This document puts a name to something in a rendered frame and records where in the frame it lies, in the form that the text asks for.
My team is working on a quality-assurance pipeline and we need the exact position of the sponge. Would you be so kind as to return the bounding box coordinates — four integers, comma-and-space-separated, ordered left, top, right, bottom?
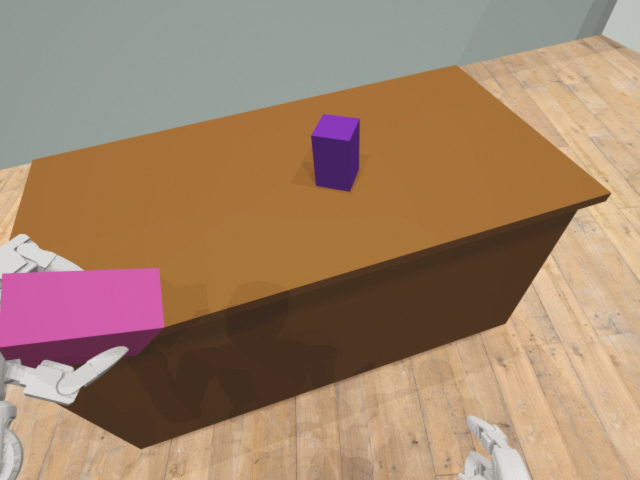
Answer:
0, 268, 164, 369

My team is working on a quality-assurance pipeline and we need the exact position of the robot right hand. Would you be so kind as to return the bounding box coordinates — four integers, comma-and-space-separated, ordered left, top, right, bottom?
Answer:
458, 415, 531, 480

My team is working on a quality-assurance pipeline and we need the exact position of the left robot forearm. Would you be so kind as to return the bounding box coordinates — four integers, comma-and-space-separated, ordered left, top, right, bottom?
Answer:
0, 401, 24, 480

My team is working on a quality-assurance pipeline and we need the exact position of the table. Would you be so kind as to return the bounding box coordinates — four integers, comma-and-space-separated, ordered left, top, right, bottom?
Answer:
9, 65, 611, 449

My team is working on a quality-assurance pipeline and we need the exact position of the robot left hand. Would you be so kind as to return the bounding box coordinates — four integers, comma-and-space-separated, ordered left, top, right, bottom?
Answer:
0, 234, 129, 406

